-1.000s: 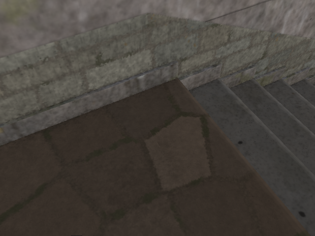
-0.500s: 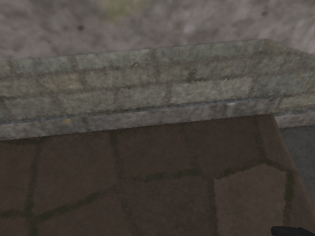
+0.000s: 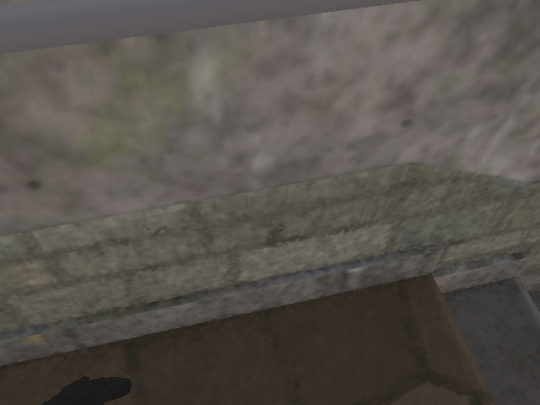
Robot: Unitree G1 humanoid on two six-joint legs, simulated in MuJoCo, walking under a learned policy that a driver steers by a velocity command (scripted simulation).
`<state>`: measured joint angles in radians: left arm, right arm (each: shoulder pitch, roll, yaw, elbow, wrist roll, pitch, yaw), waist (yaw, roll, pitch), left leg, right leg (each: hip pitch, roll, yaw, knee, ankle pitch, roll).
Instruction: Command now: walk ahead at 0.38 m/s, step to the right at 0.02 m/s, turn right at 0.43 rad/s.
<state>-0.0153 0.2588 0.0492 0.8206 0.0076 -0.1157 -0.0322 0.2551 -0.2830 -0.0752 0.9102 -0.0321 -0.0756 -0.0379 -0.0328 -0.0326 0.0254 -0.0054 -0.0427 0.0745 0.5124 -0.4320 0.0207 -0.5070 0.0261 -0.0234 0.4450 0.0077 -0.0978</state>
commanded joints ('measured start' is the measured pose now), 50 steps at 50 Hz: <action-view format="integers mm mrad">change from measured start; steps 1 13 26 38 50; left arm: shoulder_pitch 364 28 52 234 21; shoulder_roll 275 191 126 125 150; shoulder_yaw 74 55 10 35 32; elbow -2 -194 -306 -254 -361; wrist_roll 43 3 16 -3 -4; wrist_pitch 11 135 171 172 0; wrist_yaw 36 40 0 -4 -1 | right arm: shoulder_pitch -6 -117 25 -15 -20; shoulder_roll -27 -92 -221 -260 -109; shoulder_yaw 39 60 -13 -62 12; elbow -133 -138 -80 -114 -234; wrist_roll -13 26 9 35 -31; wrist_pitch -56 10 6 72 -75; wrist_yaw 16 -75 -107 -67 84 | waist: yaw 117 34 1 77 -76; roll -247 -85 93 288 -94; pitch -514 -211 -84 -60 -78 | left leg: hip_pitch -762 -333 -122 -229 -387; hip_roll -75 26 365 340 97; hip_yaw -123 -85 -209 7 -108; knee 915 173 -163 -193 366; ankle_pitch -167 250 586 186 71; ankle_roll -88 -84 125 -7 -38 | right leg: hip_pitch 1062 125 -250 250 76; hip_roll -386 -99 -42 -21 -151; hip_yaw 680 316 153 -14 457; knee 25 -94 834 69 -136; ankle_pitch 491 81 -346 -266 -450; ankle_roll -367 -108 182 77 -50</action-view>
